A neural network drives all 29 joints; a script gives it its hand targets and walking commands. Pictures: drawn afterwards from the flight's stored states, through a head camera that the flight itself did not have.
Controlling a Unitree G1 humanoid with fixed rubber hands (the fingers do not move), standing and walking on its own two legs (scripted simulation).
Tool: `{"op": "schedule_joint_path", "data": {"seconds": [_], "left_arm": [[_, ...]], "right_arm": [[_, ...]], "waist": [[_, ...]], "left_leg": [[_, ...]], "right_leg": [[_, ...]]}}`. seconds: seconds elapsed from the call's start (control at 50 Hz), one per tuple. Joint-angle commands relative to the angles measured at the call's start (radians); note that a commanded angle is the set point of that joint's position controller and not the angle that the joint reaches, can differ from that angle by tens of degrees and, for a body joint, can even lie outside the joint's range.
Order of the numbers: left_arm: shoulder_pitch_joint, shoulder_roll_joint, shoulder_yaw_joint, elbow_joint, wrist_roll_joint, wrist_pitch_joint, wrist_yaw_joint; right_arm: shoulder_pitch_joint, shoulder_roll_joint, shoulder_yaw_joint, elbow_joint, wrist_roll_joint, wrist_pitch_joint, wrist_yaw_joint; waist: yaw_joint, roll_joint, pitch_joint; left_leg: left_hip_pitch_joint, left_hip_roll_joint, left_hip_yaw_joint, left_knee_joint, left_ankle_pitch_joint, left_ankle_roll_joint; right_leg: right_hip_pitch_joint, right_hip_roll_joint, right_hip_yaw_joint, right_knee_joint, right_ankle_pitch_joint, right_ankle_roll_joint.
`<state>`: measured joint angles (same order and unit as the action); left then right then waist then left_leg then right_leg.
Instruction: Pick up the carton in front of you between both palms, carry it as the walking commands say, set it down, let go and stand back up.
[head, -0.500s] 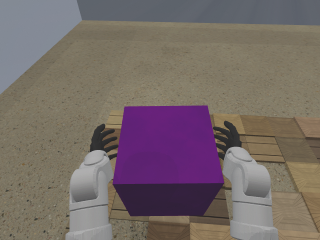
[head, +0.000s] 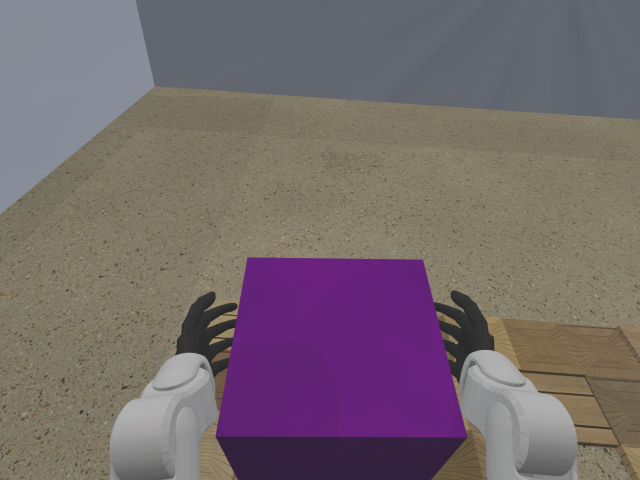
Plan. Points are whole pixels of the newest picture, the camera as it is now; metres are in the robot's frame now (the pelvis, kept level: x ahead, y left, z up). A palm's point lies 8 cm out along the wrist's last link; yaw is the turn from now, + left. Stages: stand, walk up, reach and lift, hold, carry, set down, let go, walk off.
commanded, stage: carry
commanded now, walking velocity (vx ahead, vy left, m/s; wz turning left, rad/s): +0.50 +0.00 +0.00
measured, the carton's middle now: (333, 385) +0.27 +0.00 +0.03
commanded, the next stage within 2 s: none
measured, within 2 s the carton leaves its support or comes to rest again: neither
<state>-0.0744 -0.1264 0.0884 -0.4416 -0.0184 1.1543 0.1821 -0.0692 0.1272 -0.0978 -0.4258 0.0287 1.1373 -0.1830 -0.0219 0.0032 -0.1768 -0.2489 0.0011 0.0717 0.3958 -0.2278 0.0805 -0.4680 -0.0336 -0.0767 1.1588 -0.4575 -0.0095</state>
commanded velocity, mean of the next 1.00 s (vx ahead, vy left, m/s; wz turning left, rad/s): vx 0.50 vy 0.00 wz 0.00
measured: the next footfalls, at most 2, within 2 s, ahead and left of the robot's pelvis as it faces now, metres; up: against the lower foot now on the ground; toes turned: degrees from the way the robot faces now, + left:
right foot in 0.30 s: +0.41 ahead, -0.07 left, +0.04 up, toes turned -6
left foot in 0.76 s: +0.57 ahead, +0.17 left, +0.01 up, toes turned -1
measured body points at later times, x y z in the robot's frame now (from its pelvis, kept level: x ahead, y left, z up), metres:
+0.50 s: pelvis +0.30 +0.00 +0.02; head +0.28 +0.01 +0.47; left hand +0.53 +0.19 +0.08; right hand +0.57 -0.11 +0.08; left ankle +0.22 +0.10 -0.64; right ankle +0.37 -0.06 -0.71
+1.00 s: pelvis +0.56 +0.08 +0.01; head +0.58 +0.11 +0.45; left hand +0.92 +0.21 +0.09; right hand +0.89 -0.10 +0.11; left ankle +0.53 +0.17 -0.74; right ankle +0.54 -0.05 -0.65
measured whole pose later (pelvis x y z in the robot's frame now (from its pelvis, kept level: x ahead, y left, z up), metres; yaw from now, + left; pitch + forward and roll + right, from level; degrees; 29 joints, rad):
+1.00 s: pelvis +0.56 +0.08 +0.01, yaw -2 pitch +7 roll -2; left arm -0.46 -0.13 0.28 -0.05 0.04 0.99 0.23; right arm -0.41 0.16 -0.28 -0.09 -0.01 0.99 -0.19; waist -0.07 -0.03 -0.09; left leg -0.28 -0.01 0.01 0.44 -0.29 0.05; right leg -0.64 -0.02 -0.06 1.14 -0.41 -0.03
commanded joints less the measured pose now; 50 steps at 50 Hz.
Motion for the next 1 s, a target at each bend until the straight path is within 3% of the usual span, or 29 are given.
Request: {"op": "schedule_joint_path", "data": {"seconds": [0.0,0.06,0.1,0.16,0.22,0.24,0.26,0.28,0.3,0.32,0.34,0.36,0.4,0.44,0.5,0.58,0.66,0.68,0.72,0.74,0.76,0.78,0.8,0.82,0.86,0.88,0.92,0.98], "left_arm": [[-0.386,-0.735,-0.559,-0.211,-0.156,-0.005,-0.011],[-0.316,-0.696,-0.566,-0.188,-0.136,0.005,-0.006],[-0.264,-0.658,-0.559,-0.152,-0.117,0.02,-0.001],[-0.261,-0.648,-0.563,-0.149,-0.114,0.031,-0.002],[-0.262,-0.673,-0.579,-0.137,-0.123,0.025,-0.012],[-0.246,-0.685,-0.585,-0.13,-0.126,0.018,-0.018],[-0.236,-0.704,-0.591,-0.13,-0.128,0.009,-0.024],[-0.22,-0.72,-0.594,-0.133,-0.127,-0.001,-0.033],[-0.203,-0.731,-0.6,-0.142,-0.124,-0.015,-0.043],[-0.18,-0.764,-0.604,-0.106,-0.125,-0.028,-0.053],[-0.191,-0.782,-0.624,-0.112,-0.139,-0.037,-0.065],[-0.252,-0.781,-0.629,-0.126,-0.142,-0.052,-0.072],[-0.37,-0.773,-0.629,-0.101,-0.144,-0.08,-0.077],[-0.465,-0.726,-0.603,-0.043,-0.139,-0.111,-0.072],[-0.479,-0.667,-0.522,0.073,-0.11,-0.139,-0.047],[-0.55,-0.648,-0.45,0.194,-0.053,-0.16,-0.002],[-0.688,-0.648,-0.42,0.283,-0.033,-0.167,0.03],[-0.723,-0.645,-0.413,0.31,-0.031,-0.17,0.036],[-0.775,-0.636,-0.406,0.351,-0.024,-0.168,0.05],[-0.798,-0.63,-0.399,0.37,-0.023,-0.165,0.058],[-0.823,-0.632,-0.389,0.382,-0.027,-0.158,0.065],[-0.87,-0.634,-0.396,0.379,-0.059,-0.153,0.067],[-0.898,-0.654,-0.385,0.365,-0.084,-0.154,0.066],[-0.929,-0.685,-0.389,0.352,-0.104,-0.159,0.061],[-0.971,-0.755,-0.403,0.355,-0.125,-0.166,0.044],[-0.966,-0.768,-0.404,0.353,-0.122,-0.166,0.041],[-0.888,-0.763,-0.393,0.365,-0.079,-0.164,0.041],[-0.881,-0.749,-0.381,0.343,-0.033,-0.171,0.048]], "right_arm": [[-0.408,0.706,0.567,-0.242,0.242,0.011,0.064],[-0.311,0.633,0.541,-0.207,0.216,0.025,0.068],[-0.261,0.587,0.53,-0.176,0.193,0.041,0.065],[-0.248,0.586,0.532,-0.16,0.184,0.049,0.067],[-0.249,0.612,0.54,-0.157,0.171,0.041,0.069],[-0.244,0.622,0.545,-0.168,0.165,0.035,0.07],[-0.24,0.633,0.555,-0.177,0.161,0.026,0.073],[-0.241,0.64,0.565,-0.185,0.155,0.017,0.076],[-0.256,0.663,0.586,-0.214,0.157,0.006,0.082],[-0.262,0.686,0.606,-0.23,0.15,-0.003,0.09],[-0.233,0.691,0.592,-0.183,0.135,-0.013,0.094],[-0.254,0.702,0.578,-0.148,0.126,-0.031,0.097],[-0.293,0.711,0.544,-0.079,0.091,-0.065,0.093],[-0.348,0.68,0.495,-0.003,0.045,-0.096,0.076],[-0.422,0.659,0.457,0.09,0.014,-0.129,0.034],[-0.574,0.662,0.447,0.182,0.036,-0.15,0.0],[-0.748,0.646,0.425,0.251,0.059,-0.156,-0.014],[-0.778,0.641,0.414,0.277,0.057,-0.158,-0.018],[-0.775,0.614,0.377,0.35,0.05,-0.16,-0.03],[-0.796,0.597,0.357,0.37,0.047,-0.16,-0.035],[-0.807,0.567,0.332,0.387,0.044,-0.157,-0.042],[-0.828,0.566,0.317,0.374,0.045,-0.155,-0.05],[-0.848,0.58,0.329,0.344,0.057,-0.15,-0.051],[-0.868,0.615,0.335,0.316,0.073,-0.155,-0.045],[-0.944,0.681,0.375,0.259,0.104,-0.166,-0.029],[-0.955,0.693,0.389,0.241,0.121,-0.169,-0.016],[-0.942,0.715,0.429,0.236,0.132,-0.169,-0.002],[-0.921,0.737,0.458,0.259,0.146,-0.172,0.016]], "waist": [[0.014,0.17,-0.158],[0.007,0.166,-0.096],[0.006,0.128,-0.045],[0.007,0.141,0.017],[0.015,0.162,0.019],[0.02,0.194,-0.029],[0.04,0.203,-0.097],[0.076,0.153,-0.18],[0.093,-0.058,-0.29],[0.083,-0.282,-0.259],[0.069,-0.146,-0.262],[0.075,-0.059,-0.226],[0.026,0.034,-0.161],[0.008,-0.037,-0.123],[0.021,-0.112,-0.089],[0.034,-0.135,-0.09],[0.05,-0.12,-0.075],[0.046,-0.114,-0.088],[0.02,-0.025,-0.135],[-0.001,0.104,-0.141],[-0.015,0.325,-0.163],[-0.035,0.361,-0.127],[-0.05,0.253,-0.143],[-0.059,0.146,-0.188],[-0.055,0.085,-0.235],[-0.046,0.117,-0.235],[-0.04,0.212,-0.274],[-0.067,0.2,-0.226]], "left_leg": [[0.385,0.256,-0.263,-0.132,0.489,-0.01],[0.416,0.241,-0.208,-0.155,0.487,0.013],[0.397,0.215,-0.16,-0.167,0.56,0.017],[0.33,0.193,-0.096,-0.217,0.69,0.013],[0.284,0.179,-0.023,-0.156,1.038,-0.018],[0.275,0.174,0.014,-0.05,1.155,-0.03],[0.238,0.159,0.064,0.112,1.193,-0.052],[0.141,0.137,0.075,0.304,1.028,-0.075],[-0.157,0.059,0.028,0.637,0.634,-0.114],[-0.405,-0.083,-0.016,1.003,-0.136,-0.125],[-0.397,-0.008,-0.146,1.077,-0.192,-0.074],[-0.397,0.02,-0.174,1.055,-0.188,-0.056],[-0.328,0.093,-0.164,0.859,-0.171,-0.033],[-0.247,0.081,-0.066,0.666,-0.166,-0.038],[-0.169,0.073,-0.001,0.404,-0.059,-0.048],[-0.192,0.081,0.037,0.215,0.107,-0.075],[-0.225,0.084,0.054,0.114,0.099,-0.082],[-0.181,0.078,0.077,0.071,0.076,-0.079],[0.014,0.045,0.111,0.017,-0.028,-0.059],[0.132,0.142,-0.041,-0.031,-0.132,-0.028],[0.271,0.304,-0.369,-0.096,-0.155,0.041],[0.365,0.35,-0.556,-0.177,-0.11,0.094],[0.453,0.372,-0.584,-0.169,-0.003,0.146],[0.461,0.325,-0.523,-0.119,0.084,0.135],[0.458,0.256,-0.406,-0.037,0.223,0.105],[0.417,0.231,-0.401,-0.035,0.257,0.081],[0.43,0.268,-0.42,-0.017,0.2,0.118],[0.488,0.25,-0.399,-0.014,0.402,0.123]], "right_leg": [[-0.293,-0.018,-0.005,-0.056,0.159,0.013],[-0.39,-0.021,-0.032,-0.105,0.211,0.008],[-0.393,-0.012,-0.069,-0.213,0.247,0.004],[-0.291,0.019,-0.145,-0.405,0.316,-0.018],[-0.047,0.095,-0.221,-0.521,0.361,-0.051],[0.077,0.131,-0.258,-0.521,0.329,-0.058],[0.248,0.147,-0.262,-0.577,0.334,-0.064],[0.466,0.098,-0.183,-0.647,0.352,-0.083],[0.718,-0.169,0.282,-0.713,0.176,-0.221],[0.742,-0.369,0.646,-0.826,0.366,-0.392],[0.646,-0.343,0.605,-0.815,0.412,-0.368],[0.545,-0.319,0.511,-0.804,0.396,-0.328],[0.338,-0.291,0.401,-0.891,0.136,-0.226],[0.202,-0.249,0.25,-0.945,0.049,-0.196],[0.139,-0.225,0.105,-0.981,0.1,-0.196],[0.229,-0.237,0.054,-0.966,0.029,-0.189],[0.335,-0.234,0.037,-0.903,0.012,-0.164],[0.346,-0.226,0.02,-0.863,0.007,-0.149],[0.296,-0.158,-0.06,-0.633,0.011,-0.103],[0.168,-0.108,-0.128,-0.422,0.045,-0.059],[-0.059,-0.011,-0.133,-0.186,-0.057,-0.005],[-0.249,0.04,-0.066,-0.047,-0.156,0.009],[-0.345,0.036,-0.036,0.028,-0.169,-0.003],[-0.353,0.012,-0.001,0.064,-0.139,-0.007],[-0.345,-0.012,0.04,0.013,-0.039,-0.028],[-0.34,-0.002,0.04,0.04,0.016,-0.036],[-0.377,-0.028,0.081,0.013,0.064,-0.029],[-0.471,-0.016,0.043,-0.083,0.067,-0.004]]}}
